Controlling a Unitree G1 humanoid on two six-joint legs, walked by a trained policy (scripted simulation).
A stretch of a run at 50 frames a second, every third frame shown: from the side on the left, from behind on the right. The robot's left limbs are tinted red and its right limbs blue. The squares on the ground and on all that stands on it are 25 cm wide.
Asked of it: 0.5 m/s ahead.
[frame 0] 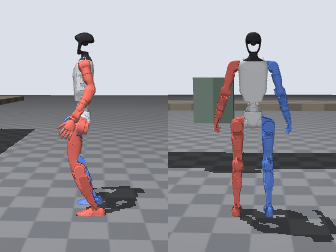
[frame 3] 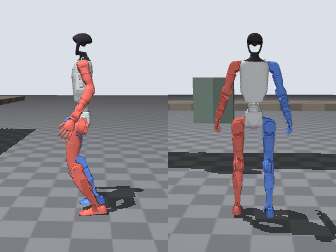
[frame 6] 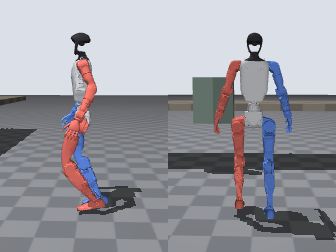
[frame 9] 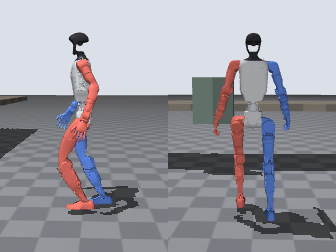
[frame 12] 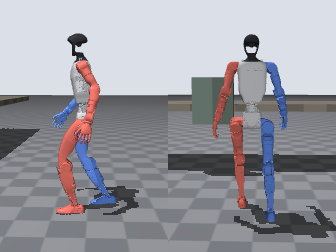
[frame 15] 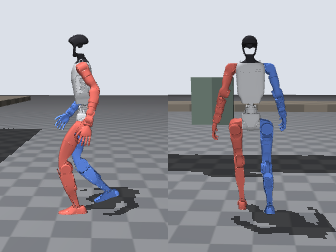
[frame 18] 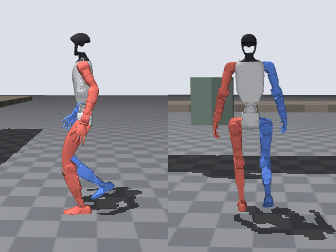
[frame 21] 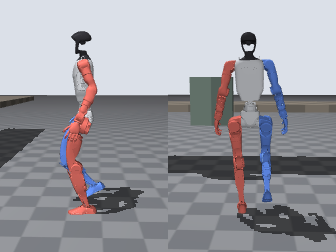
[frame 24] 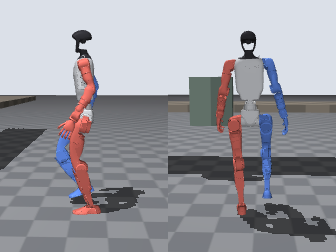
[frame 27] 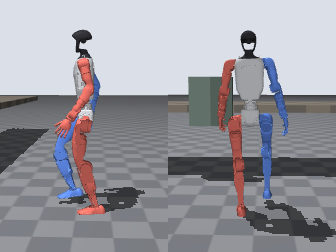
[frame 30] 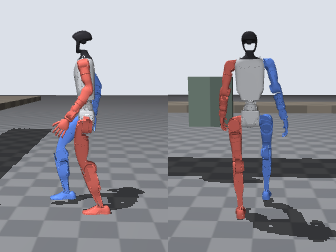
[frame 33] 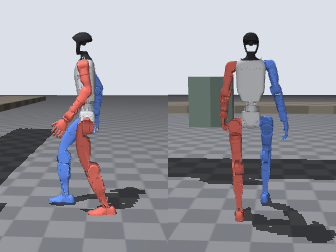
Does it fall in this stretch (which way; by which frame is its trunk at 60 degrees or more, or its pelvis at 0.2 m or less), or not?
no
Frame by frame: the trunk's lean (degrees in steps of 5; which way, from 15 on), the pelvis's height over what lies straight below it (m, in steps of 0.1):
0: 0, 0.8
3: 0, 0.8
6: 0, 0.8
9: 5, 0.8
12: 5, 0.8
15: 5, 0.7
18: 5, 0.8
21: 5, 0.8
24: 5, 0.8
27: 5, 0.8
30: 5, 0.8
33: 5, 0.8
